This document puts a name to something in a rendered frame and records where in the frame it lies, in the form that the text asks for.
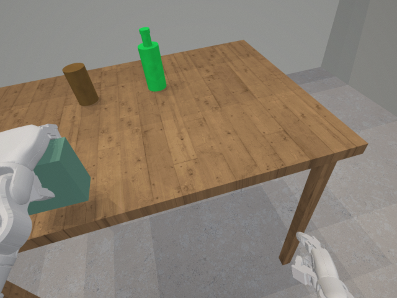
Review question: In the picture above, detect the right robot forearm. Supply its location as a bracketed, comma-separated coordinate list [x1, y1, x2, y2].
[316, 276, 354, 298]

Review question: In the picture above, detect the left robot hand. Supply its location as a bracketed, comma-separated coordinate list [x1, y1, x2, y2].
[0, 124, 62, 202]

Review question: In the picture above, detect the table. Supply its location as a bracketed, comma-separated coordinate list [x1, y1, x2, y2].
[0, 40, 368, 298]

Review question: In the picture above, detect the sponge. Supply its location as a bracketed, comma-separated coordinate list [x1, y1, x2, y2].
[27, 137, 91, 215]

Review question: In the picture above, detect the left robot forearm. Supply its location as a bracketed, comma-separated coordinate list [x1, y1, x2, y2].
[0, 162, 34, 298]

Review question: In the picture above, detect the right robot hand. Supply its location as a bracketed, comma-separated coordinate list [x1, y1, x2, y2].
[292, 232, 339, 289]

